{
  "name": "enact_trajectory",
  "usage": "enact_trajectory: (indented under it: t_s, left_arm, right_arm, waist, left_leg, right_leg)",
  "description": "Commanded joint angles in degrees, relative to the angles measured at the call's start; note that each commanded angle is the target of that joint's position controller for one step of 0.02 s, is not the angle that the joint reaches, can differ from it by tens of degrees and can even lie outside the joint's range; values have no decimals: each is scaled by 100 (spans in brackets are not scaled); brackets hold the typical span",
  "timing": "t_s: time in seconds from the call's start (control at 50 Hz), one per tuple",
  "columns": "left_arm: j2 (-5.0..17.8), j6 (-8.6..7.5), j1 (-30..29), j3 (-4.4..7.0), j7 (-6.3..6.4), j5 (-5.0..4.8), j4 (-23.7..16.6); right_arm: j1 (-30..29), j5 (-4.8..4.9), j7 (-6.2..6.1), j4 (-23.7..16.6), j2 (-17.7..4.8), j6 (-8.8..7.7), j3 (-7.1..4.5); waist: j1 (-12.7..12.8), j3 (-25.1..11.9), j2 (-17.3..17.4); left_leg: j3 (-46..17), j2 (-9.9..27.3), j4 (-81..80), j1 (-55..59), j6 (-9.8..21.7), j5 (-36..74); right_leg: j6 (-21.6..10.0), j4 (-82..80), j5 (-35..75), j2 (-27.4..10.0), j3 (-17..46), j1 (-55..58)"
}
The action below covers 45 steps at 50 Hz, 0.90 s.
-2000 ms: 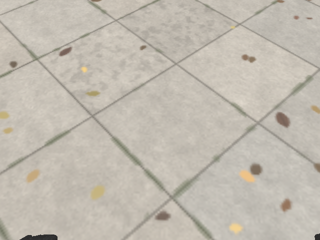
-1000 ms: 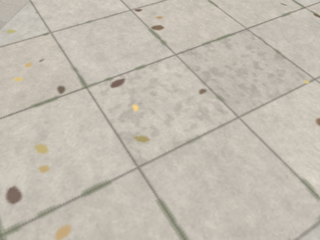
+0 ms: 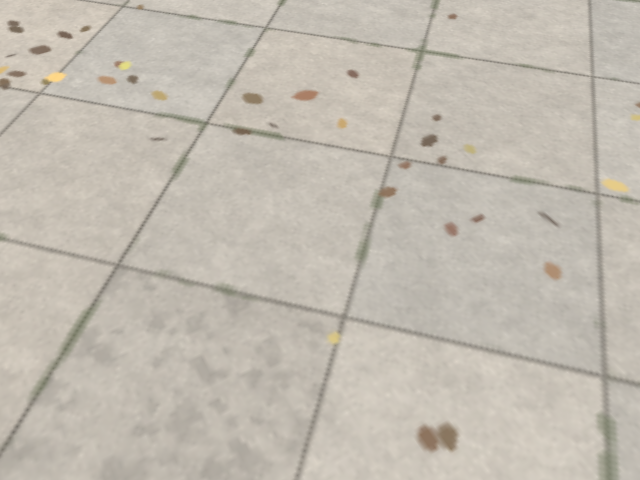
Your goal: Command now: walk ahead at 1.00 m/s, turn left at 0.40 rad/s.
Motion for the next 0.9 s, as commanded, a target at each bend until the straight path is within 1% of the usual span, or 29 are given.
enact_trajectory:
  t_s: [0.02,0.06,0.12,0.16,0.18,0.2,0.22,0.24,0.26,0.28,0.3,0.32,0.34,0.36,0.4,0.46,0.52,0.56,0.6,0.62,0.64,0.66,0.68,0.7,0.72,0.76,0.8,0.84,0.9]
  left_arm:
    - [412,-302,-152,81,-53,-68,-263]
    - [370,-339,-147,35,-50,-107,-231]
    - [538,-369,149,-2,68,-135,-87]
    - [854,-290,85,54,246,-104,-106]
    - [972,-204,12,86,337,-83,-126]
    - [1077,-110,-156,112,383,-49,-170]
    - [1164,-43,-526,141,382,-38,-249]
    - [902,-21,-780,121,279,-59,-226]
    - [-13,-98,298,-126,214,-184,-576]
    - [320,-144,286,-162,221,-235,-622]
    - [758,-260,-44,-77,63,-464,-694]
    - [850,-245,-491,2,62,-500,-803]
    - [827,-147,-589,31,92,-424,-756]
    - [731,-33,-441,36,111,-358,-757]
    - [543,98,-488,18,185,-237,-808]
    - [160,120,-876,-100,239,-149,-918]
    - [186,90,-1478,-96,164,-190,-993]
    - [282,42,-1744,-65,84,-182,-1056]
    - [445,-46,-1727,5,11,-107,-1030]
    - [514,-96,-1475,50,-9,-56,-922]
    - [619,-145,-1105,98,2,3,-773]
    - [903,-172,-820,152,49,93,-729]
    - [720,-104,-635,78,77,182,-711]
    - [362,-21,-271,23,68,75,-591]
    - [388,43,-502,17,59,-66,-606]
    - [357,188,-1321,-6,87,-136,-723]
    - [469,347,-1857,43,107,-56,-771]
    - [431,418,-1740,66,143,-35,-686]
    - [352,428,-1663,57,188,-147,-541]
  right_arm:
    - [-291,63,101,-261,-361,40,-97]
    - [-649,83,161,-340,-287,-26,-51]
    - [-1044,70,247,-444,-271,-90,4]
    - [-668,30,258,-322,-509,-60,-51]
    - [-111,-35,234,-136,-665,-47,-98]
    - [902,-114,190,181,-875,-49,-198]
    - [2085,-164,98,534,-1080,-61,-319]
    - [2433,-103,-30,718,-1218,-78,-418]
    - [1823,-236,-79,599,-1830,-92,-532]
    - [1714,-74,-92,349,-1733,-89,-594]
    - [945,30,-21,-76,-990,-222,-394]
    - [96,173,24,-200,-845,-286,-333]
    - [-216,173,28,-258,-683,-352,-250]
    - [-281,115,14,-255,-756,-401,-252]
    - [-243,91,-1,-146,-786,-471,-250]
    - [-116,105,-165,-58,-920,-428,-297]
    - [267,208,-299,65,-883,-233,-295]
    - [305,166,-336,123,-827,-124,-283]
    - [176,106,-333,143,-783,-66,-274]
    - [37,101,-324,139,-743,-56,-262]
    - [-18,84,-311,134,-708,-76,-250]
    - [148,-28,-288,67,-617,-138,-226]
    - [926,7,-235,237,-292,-193,-129]
    - [765,118,-157,296,-592,-163,-157]
    - [371,200,-127,212,-877,-71,-246]
    - [-41,172,-233,196,-737,225,-264]
    - [64,117,-338,273,-501,415,-226]
    - [216,81,-389,429,-383,414,-200]
    - [314,41,-374,601,-355,372,-215]
  waist:
    - [-52,547,-159]
    - [-3,494,-185]
    - [66,380,-270]
    - [-228,-36,-644]
    - [-516,-264,-731]
    - [-989,-658,-716]
    - [-1574,-937,-675]
    - [-1676,-822,167]
    - [-322,-1461,1571]
    - [-660,-2682,346]
    - [-585,-2153,-48]
    - [-175,-812,-696]
    - [19,-294,-795]
    - [201,-69,-684]
    - [285,72,-440]
    - [90,-416,-17]
    - [-346,-840,149]
    - [-445,-801,297]
    - [-350,-729,369]
    - [-164,-754,316]
    - [23,-868,236]
    - [-19,-1271,-225]
    - [-152,-2054,-1169]
    - [205,-2503,-1405]
    - [212,-2160,-839]
    - [-41,-1183,-284]
    - [-299,-697,-776]
    - [-245,-860,-984]
    - [-311,-969,-862]
  left_leg:
    - [201,64,-968,-240,105,980]
    - [702,-123,-1796,5,223,1725]
    - [1319,-554,-2956,512,452,2367]
    - [1550,-964,-3223,1006,596,2127]
    - [1560,-1228,-3336,1606,638,1822]
    - [1433,-1444,-3402,2670,728,1606]
    - [857,-1208,-3806,3731,987,1736]
    - [287,-699,-4334,4402,1224,2350]
    - [-1704,879,-3117,6245,1972,6518]
    - [-2736,1326,-3872,6540,2494,5830]
    - [-2898,1160,-4831,5672,2325,3094]
    - [-2432,951,-5351,3986,1993,2289]
    - [-2015,850,-5491,2975,1817,2773]
    - [-1617,652,-5643,2282,1726,3072]
    - [-756,123,-5733,1426,1467,3974]
    - [46,-375,-5408,1945,1090,5041]
    - [76,-367,-5125,2915,745,4349]
    - [-120,-194,-4941,3162,694,3790]
    - [-340,-2,-4556,3318,690,3600]
    - [-369,-23,-4221,3327,624,3565]
    - [-296,-229,-3738,3195,464,3500]
    - [-174,-665,-2947,2571,210,2369]
    - [-189,-1026,-1462,1441,-274,-296]
    - [-337,-1131,-739,970,-445,-2708]
    - [-534,-906,-429,750,-467,-2741]
    - [-292,-567,-727,791,-562,-2320]
    - [85,-555,-1890,1654,-626,-1895]
    - [234,-619,-2595,2186,-622,-1292]
    - [393,-670,-3838,2862,-400,-44]
  right_leg:
    - [248,-1761,2750,-1414,495,-537]
    - [455,-1803,3712,-1214,-143,-386]
    - [706,-1741,5796,-1388,-493,326]
    - [883,-934,7766,-1604,-626,1066]
    - [910,-153,8464,-1698,-588,1132]
    - [906,1150,8644,-1770,-493,868]
    - [867,2896,7896,-1765,-373,298]
    - [820,5438,2769,-782,-447,-683]
    - [959,7545,-1737,-334,433,-3022]
    - [792,7741,-1149,-399,1326,-3417]
    - [707,7210,-1096,-644,1719,-3436]
    - [693,6544,-689,-931,1428,-3363]
    - [771,6174,-553,-1120,1331,-3032]
    - [865,5730,-419,-1279,1336,-2634]
    - [1009,4548,-200,-1322,1098,-2061]
    - [1160,2700,871,-1125,840,-1999]
    - [1212,1375,2215,-924,800,-2066]
    - [1137,948,2437,-896,873,-2059]
    - [914,642,2258,-870,912,-1987]
    - [756,312,2450,-825,863,-1699]
    - [578,-6,3382,-844,874,-1085]
    - [199,465,5820,-1442,1498,53]
    - [-1015,862,7393,-2716,2748,1464]
    - [-1432,552,7166,-3095,3476,1732]
    - [-1210,365,5701,-2939,3409,1318]
    - [-740,-137,3104,-2551,2947,-202]
    - [-343,-589,1734,-1959,2287,-1527]
    - [-305,-637,1478,-1772,1989,-1615]
    - [-129,-535,293,-1679,1834,-1689]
